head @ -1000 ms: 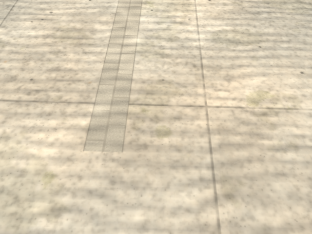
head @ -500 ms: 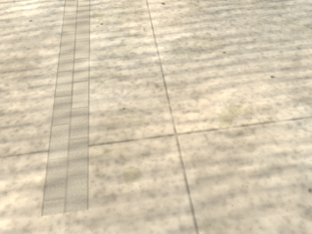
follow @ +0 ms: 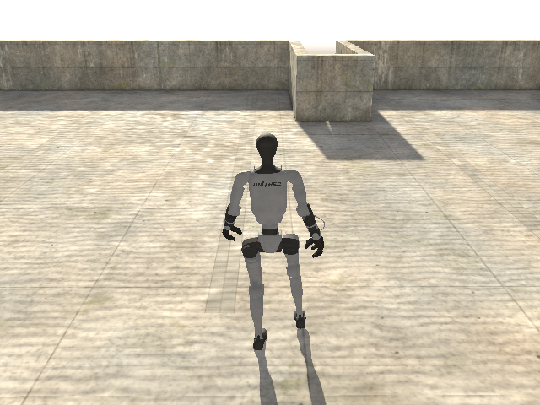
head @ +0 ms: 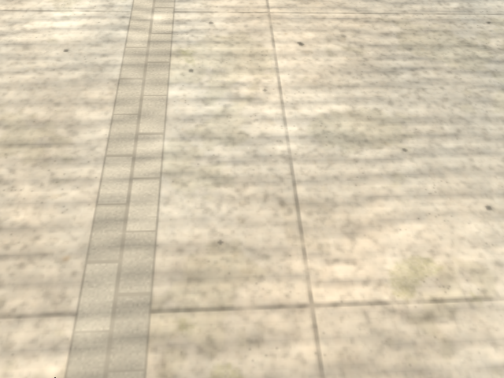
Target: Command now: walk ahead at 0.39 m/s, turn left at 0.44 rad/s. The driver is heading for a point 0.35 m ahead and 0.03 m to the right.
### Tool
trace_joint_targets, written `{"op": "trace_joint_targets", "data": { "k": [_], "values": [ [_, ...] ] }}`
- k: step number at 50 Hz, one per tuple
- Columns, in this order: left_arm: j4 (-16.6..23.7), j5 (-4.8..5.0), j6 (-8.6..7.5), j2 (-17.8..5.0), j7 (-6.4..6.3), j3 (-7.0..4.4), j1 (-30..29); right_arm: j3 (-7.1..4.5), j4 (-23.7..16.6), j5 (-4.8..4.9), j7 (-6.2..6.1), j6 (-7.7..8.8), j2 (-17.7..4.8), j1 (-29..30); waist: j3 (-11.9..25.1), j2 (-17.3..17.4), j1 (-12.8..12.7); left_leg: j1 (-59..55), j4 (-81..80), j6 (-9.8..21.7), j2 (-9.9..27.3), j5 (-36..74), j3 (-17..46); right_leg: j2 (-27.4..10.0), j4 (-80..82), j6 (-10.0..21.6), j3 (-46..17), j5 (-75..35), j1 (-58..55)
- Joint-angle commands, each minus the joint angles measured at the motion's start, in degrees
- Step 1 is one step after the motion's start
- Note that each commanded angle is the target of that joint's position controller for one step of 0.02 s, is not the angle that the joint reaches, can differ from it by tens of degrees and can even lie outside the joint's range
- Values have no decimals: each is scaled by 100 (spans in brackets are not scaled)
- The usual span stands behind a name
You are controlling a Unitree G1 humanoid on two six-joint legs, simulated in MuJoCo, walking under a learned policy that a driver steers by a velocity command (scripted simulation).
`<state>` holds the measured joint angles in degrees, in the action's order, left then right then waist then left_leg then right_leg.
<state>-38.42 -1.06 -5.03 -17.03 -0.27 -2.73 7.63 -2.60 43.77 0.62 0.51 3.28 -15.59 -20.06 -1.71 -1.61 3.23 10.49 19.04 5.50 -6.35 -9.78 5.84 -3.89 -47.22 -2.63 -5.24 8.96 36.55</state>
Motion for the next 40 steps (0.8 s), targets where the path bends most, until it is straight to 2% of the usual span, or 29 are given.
{"op": "trace_joint_targets", "data": {
  "k": [1, 3, 5, 7, 8, 9, 10, 11, 12, 13, 14, 15, 16, 17, 19, 22, 23, 24, 25, 26, 27, 28, 32, 40],
  "values": [
    [404, -4, -83, -268, -1, -69, -382, -308, -318, 42, -141, -6, -1075, 110, 207, 635, -90, 331, -346, 610, 1041, 2429, 736, 373, 1037, -124, 272, -1034, -596],
    [422, 28, -121, -234, 68, -58, -649, -296, -198, 62, -198, -90, -1008, -163, 342, 685, 77, 255, -143, 443, 1038, 2500, 743, 550, 1434, -77, 340, -1636, -953],
    [462, 36, -139, -262, 124, -72, -829, -268, -129, 57, -236, -156, -912, -284, 344, 715, 129, -79, 122, 373, 1145, 2408, 952, 603, 1755, 26, 258, -1637, -972],
    [433, 7, -171, -393, 155, -127, -736, -262, -131, 6, -265, -199, -875, -230, 399, 756, 29, -502, 553, 309, 1290, 2563, 1217, 585, 2011, 190, 158, -1340, -1039],
    [368, -15, -200, -451, 157, -154, -535, -257, -159, -10, -273, -210, -850, -125, 463, 785, -93, -628, 828, 256, 1293, 2772, 1287, 574, 2173, 302, 177, -1295, -1241],
    [270, -63, -243, -490, 141, -176, -192, -236, -213, -4, -267, -208, -801, 49, 605, 738, -328, -617, 1267, 113, 1116, 2992, 1194, 508, 2600, 448, 266, -1856, -1778],
    [229, -162, -283, -730, 105, -215, 245, -174, -338, -75, -244, -174, -632, 75, 1182, 458, -473, -177, 2087, -80, 831, 2410, 1070, -130, 2328, 761, -189, -3523, -3001],
    [212, -267, -220, -974, 65, -240, 600, -82, -268, -93, -219, -122, -388, -668, 1908, -662, -326, 1121, 3684, -475, 240, -283, 741, -1439, 1793, 1754, -1478, -5843, -4770],
    [47, -81, -106, -508, 89, -155, 875, -44, -134, -68, -167, -134, -531, -1149, 2607, -1281, -354, 1664, 4592, -715, 118, -3113, 564, -2130, 1788, 2357, -2450, -5672, -5280],
    [68, 85, -16, -370, 117, -104, 711, -153, -106, -4, -145, -206, -923, -934, 2185, -645, -404, 1926, 4941, -819, 394, -3056, 650, -1940, 2037, 2211, -2472, -4012, -4718],
    [101, 91, 65, -319, 115, -77, 363, -189, -174, 27, -176, -320, -970, -376, 1545, -272, -421, 2094, 5062, -933, 530, -2725, 435, -1610, 2289, 1909, -2126, -2762, -4061],
    [114, 52, 122, -214, 131, -2, -10, -195, -223, 2, -207, -446, -904, -89, 1007, -123, -325, 2069, 4713, -985, 674, -2511, 295, -1356, 2587, 1724, -1781, -1920, -3262],
    [124, 12, 163, -198, 138, 25, -321, -202, -239, -40, -239, -557, -821, 0, 702, -235, -176, 1746, 4192, -1013, 849, -2307, 212, -1130, 2845, 1561, -1492, -1263, -2564],
    [92, -33, 220, -337, 149, -22, -516, -153, -204, -48, -253, -615, -623, -82, 498, -479, -54, 1251, 3561, -1041, 837, -2083, -15, -808, 3049, 1419, -1090, -962, -1946],
    [16, -60, 274, -391, 126, -62, -552, -78, -103, -96, -258, -580, -370, -164, 578, -725, -64, 571, 2696, -1029, 769, -1644, -284, -528, 3092, 1406, -631, -1126, -1654],
    [-119, 38, 317, -367, 84, -44, -477, -80, 12, -117, -212, -521, -342, -151, 858, -561, -32, -188, 1455, -863, 728, -259, -421, -538, 2939, 1365, -515, -391, -1727],
    [-169, 57, 324, -303, 83, -12, -427, -83, 5, -160, -198, -517, -348, -63, 812, -501, -25, -424, 1093, -770, 700, 29, -443, -446, 2930, 1211, -488, 297, -1600],
    [-270, 44, 314, -173, 97, 43, -259, -83, -99, -248, -201, -513, -432, 130, 680, -362, -65, -564, 838, -645, 873, 263, -217, -320, 2942, 912, -473, 1089, -1394],
    [-333, -11, 306, -133, 114, 69, -160, -104, -243, -274, -226, -512, -645, 314, 470, -95, -171, -482, 574, -467, 1253, 146, 192, -128, 2771, 626, -348, 1733, -1237],
    [-326, -12, 313, -170, 118, 34, -1, -194, -151, -203, -238, -512, -956, 473, 186, 630, -464, 338, 578, -267, 1211, -1026, 200, 250, 2675, 410, 73, 1600, -1544],
    [-361, -39, 320, -237, 93, 32, -159, -145, -172, -189, -220, -468, -679, 567, 58, 610, -322, 771, 413, -265, 1077, -1631, 141, 298, 2423, 294, 156, 1241, -1925],
    [-383, -4, 322, -224, 74, 21, -168, -92, -138, -221, -219, -416, -517, 584, 15, 619, -339, 895, 343, -346, 1061, -1589, 134, 293, 2311, 314, 171, 977, -2062],
    [-614, 20, 329, -166, 15, 18, 72, -72, -65, -154, -214, -234, -471, 509, 206, 502, -344, 579, 597, -483, 1006, -336, 43, 267, 2073, 408, 200, -16, -2254],
    [-1024, 87, 413, -223, -48, -25, 82, -56, 111, -108, -218, -230, -427, 452, 336, 204, -321, 347, 770, -463, 902, 586, -86, 217, 1898, 370, 174, -907, -2581]
  ]
}}
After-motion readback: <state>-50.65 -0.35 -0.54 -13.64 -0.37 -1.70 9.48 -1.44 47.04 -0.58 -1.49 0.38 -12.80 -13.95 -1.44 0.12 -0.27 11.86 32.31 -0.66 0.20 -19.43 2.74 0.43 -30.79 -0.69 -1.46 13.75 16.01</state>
